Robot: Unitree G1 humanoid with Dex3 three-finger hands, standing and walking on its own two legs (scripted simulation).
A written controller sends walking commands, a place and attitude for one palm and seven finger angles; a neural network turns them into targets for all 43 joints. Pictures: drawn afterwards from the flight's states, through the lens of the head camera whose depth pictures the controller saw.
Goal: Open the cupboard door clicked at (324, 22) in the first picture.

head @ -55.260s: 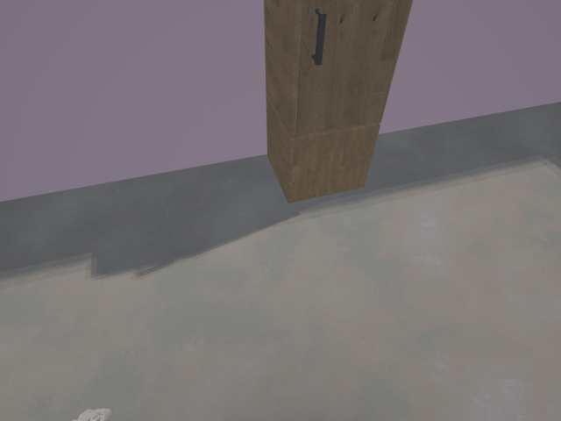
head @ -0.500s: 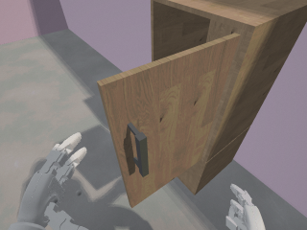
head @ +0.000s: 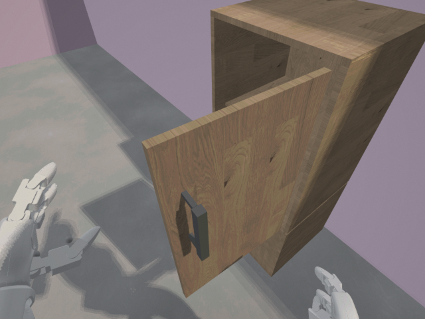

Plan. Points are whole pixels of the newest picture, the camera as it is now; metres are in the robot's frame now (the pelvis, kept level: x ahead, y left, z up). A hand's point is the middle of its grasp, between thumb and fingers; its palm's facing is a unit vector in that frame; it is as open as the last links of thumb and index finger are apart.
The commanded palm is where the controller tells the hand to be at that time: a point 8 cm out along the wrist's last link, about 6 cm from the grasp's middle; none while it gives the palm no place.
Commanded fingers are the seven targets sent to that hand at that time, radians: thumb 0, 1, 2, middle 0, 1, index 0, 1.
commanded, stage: draw the hand back to the body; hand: left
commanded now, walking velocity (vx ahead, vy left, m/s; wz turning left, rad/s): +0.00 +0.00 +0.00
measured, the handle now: (195, 227) +0.27 +0.07 +0.05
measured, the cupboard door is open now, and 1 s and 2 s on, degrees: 87 87 87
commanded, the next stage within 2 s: step back with the hand held close in 0.56 s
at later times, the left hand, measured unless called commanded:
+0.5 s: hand (63, 222) +0.19 +0.24 +0.17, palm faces +0.44 -0.81 -0.39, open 7.5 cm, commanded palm +0.14 +0.28 +0.18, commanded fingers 0.00 0.90 0.90 -0.20 -0.30 -0.20 -0.30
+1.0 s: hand (62, 231) +0.19 +0.24 +0.16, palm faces +0.33 -0.81 -0.49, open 7.4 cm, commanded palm +0.12 +0.29 +0.18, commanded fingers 0.00 0.90 0.90 -0.20 -0.30 -0.20 -0.30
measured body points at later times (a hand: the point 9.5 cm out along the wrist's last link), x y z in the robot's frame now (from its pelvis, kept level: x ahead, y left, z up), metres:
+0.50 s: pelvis +0.00 -0.02 +0.01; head -0.01 -0.04 +0.46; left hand +0.16 +0.28 +0.19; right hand +0.19 -0.24 -0.07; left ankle -0.02 +0.10 -0.73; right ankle -0.01 -0.13 -0.73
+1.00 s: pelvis -0.03 -0.01 +0.01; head -0.01 -0.01 +0.46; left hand +0.16 +0.28 +0.18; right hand +0.14 -0.27 -0.07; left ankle -0.02 +0.10 -0.73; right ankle -0.01 -0.13 -0.73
